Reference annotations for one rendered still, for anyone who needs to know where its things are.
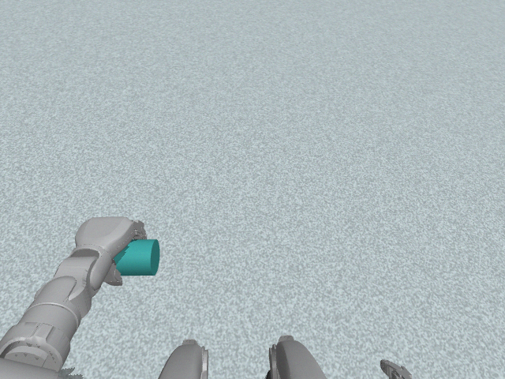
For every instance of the right robot hand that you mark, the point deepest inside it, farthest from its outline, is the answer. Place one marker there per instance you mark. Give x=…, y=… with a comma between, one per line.
x=394, y=371

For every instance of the can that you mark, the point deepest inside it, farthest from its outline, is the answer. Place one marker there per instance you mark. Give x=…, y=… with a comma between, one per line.
x=139, y=258

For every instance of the left robot hand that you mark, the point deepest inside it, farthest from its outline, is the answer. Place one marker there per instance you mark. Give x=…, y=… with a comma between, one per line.
x=113, y=234

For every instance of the left robot arm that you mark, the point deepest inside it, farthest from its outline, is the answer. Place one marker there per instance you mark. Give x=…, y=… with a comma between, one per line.
x=38, y=346

